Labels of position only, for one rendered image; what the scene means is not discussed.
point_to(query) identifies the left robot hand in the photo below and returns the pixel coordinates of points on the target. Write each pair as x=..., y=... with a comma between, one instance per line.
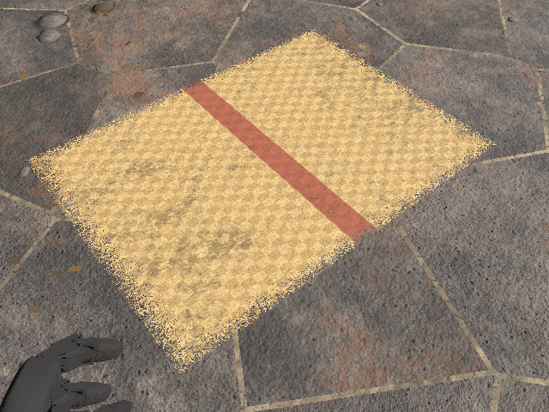
x=36, y=386

